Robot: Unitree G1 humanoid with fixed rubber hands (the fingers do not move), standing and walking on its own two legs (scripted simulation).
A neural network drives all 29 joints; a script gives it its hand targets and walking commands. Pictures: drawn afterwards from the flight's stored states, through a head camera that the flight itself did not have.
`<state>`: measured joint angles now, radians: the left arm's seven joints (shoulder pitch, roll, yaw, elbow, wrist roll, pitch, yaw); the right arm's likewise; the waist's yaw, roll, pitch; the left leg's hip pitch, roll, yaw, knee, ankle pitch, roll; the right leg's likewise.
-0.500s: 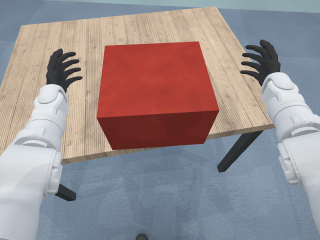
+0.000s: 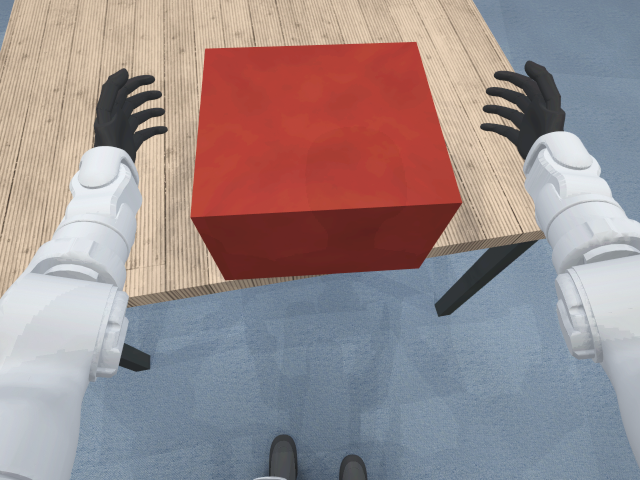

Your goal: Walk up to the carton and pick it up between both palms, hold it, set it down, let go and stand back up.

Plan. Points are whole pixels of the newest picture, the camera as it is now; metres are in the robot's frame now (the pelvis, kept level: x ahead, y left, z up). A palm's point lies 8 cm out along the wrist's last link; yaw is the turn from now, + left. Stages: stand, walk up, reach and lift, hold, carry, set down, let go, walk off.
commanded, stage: reach and lift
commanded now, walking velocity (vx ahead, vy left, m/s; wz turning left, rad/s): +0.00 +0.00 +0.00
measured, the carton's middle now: (318, 164) +0.53 +0.03 -0.01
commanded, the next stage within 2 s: none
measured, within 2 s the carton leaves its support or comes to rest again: neither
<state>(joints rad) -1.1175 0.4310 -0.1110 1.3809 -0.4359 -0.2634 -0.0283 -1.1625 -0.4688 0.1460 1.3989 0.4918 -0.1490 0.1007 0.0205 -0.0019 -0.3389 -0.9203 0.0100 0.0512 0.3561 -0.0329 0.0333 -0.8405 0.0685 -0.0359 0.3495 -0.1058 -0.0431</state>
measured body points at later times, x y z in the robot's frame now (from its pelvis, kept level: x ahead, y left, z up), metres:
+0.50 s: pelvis +0.02 +0.01 +0.00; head +0.17 +0.00 +0.43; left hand +0.51 +0.25 +0.07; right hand +0.54 -0.21 +0.07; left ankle +0.04 +0.10 -0.72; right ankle -0.01 -0.09 -0.72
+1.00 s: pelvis +0.01 +0.00 +0.01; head +0.17 +0.00 +0.43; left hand +0.50 +0.22 +0.05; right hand +0.53 -0.17 +0.05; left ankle +0.04 +0.09 -0.72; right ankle -0.01 -0.09 -0.72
